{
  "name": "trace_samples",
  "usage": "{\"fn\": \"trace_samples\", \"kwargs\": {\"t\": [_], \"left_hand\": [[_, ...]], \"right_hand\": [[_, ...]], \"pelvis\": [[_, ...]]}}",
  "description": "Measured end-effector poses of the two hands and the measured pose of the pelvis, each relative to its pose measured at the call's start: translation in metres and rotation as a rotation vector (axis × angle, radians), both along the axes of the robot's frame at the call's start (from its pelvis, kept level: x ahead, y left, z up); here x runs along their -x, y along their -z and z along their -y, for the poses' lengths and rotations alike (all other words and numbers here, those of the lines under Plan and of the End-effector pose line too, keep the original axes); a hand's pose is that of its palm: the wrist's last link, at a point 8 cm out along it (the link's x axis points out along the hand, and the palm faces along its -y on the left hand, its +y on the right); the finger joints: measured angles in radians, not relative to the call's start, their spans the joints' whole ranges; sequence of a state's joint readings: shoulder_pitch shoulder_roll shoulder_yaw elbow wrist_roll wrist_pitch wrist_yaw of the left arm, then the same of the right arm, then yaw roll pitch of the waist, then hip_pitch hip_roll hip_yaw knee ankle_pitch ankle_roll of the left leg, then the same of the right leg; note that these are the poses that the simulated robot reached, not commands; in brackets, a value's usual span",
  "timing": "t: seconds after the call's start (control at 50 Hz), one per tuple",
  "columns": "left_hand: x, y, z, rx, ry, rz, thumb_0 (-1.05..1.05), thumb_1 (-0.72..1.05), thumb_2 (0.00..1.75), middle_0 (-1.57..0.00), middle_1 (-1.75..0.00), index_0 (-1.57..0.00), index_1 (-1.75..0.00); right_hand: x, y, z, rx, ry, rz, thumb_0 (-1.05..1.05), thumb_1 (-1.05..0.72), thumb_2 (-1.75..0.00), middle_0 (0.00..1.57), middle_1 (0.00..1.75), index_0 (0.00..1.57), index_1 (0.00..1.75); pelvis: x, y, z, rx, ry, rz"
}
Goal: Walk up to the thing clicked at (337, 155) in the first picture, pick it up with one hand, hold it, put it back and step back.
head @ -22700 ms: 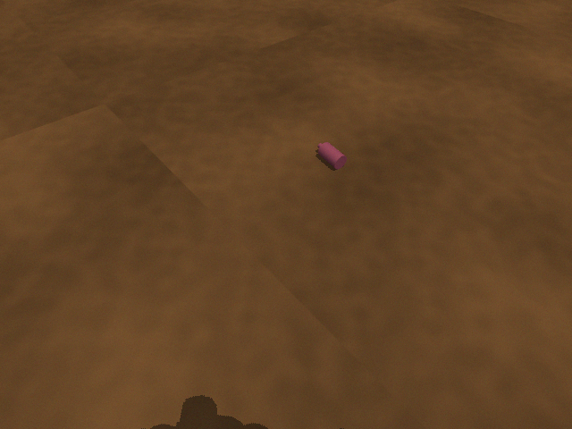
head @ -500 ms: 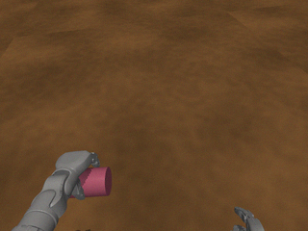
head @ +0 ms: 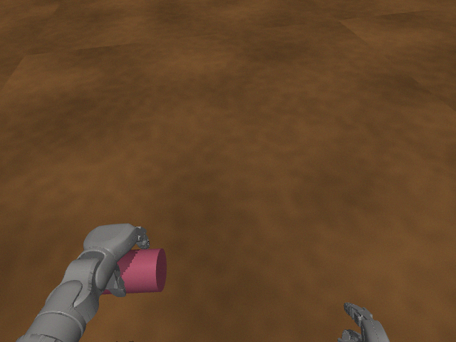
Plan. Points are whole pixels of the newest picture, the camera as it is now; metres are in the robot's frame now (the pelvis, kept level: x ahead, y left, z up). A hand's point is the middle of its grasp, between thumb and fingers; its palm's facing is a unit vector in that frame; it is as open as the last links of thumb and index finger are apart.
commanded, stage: hold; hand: left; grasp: from above
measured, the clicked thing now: (118, 271) +0.29 +0.24 -0.08
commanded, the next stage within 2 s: crouch in 0.20 s
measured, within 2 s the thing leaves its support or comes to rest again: neither
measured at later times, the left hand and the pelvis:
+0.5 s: hand (122, 266) +0.29 +0.22 -0.05, palm faces -0.48 -0.06 -0.88, open 10.4 cm; pelvis +0.01 +0.00 +0.00, yaw +0 degrees
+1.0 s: hand (137, 275) +0.35 +0.26 -0.25, palm faces -0.42 +0.04 -0.91, open 10.5 cm; pelvis -0.03 +0.01 -0.14, yaw +1 degrees
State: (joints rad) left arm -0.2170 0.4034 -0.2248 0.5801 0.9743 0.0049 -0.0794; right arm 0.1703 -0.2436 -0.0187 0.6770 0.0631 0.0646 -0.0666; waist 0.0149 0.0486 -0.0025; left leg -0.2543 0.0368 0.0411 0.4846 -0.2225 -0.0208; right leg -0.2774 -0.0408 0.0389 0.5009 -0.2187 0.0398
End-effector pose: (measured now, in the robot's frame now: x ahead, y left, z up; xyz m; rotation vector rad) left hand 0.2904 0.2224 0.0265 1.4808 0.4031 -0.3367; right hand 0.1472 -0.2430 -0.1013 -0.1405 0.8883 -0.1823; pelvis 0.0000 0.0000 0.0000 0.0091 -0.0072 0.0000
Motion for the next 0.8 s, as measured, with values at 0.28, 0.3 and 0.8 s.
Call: {"fn": "trace_samples", "kwargs": {"t": [0.28,0.3,0.8], "left_hand": [[-0.009,-0.007,-0.005,-0.012,-0.023,0.019,-0.01,-0.01,0.36,-0.7,-0.46,-0.73,-0.43],[-0.008,-0.006,-0.004,-0.01,-0.022,0.013,-0.01,-0.01,0.36,-0.7,-0.46,-0.73,-0.43],[-0.026,0.119,-0.022,-0.086,0.03,0.017,-0.01,-0.04,0.41,-0.67,-0.52,-0.71,-0.49]], "right_hand": [[0.001,0.002,0.002,-0.005,0.013,-0.012,0.02,-0.9,-0.9,0.2,0.3,0.2,0.3],[0.0,0.001,0.002,-0.005,0.014,-0.011,0.02,-0.9,-0.9,0.2,0.3,0.2,0.3],[0.045,0.056,0.031,0.111,0.012,-0.213,0.01,-0.9,-0.9,0.2,0.3,0.2,0.3]], "pelvis": [[-0.004,-0.001,0.0,0.0,0.001,-0.002],[-0.004,-0.001,0.0,0.0,0.001,-0.003],[0.011,0.054,0.001,0.026,-0.029,-0.25]]}}
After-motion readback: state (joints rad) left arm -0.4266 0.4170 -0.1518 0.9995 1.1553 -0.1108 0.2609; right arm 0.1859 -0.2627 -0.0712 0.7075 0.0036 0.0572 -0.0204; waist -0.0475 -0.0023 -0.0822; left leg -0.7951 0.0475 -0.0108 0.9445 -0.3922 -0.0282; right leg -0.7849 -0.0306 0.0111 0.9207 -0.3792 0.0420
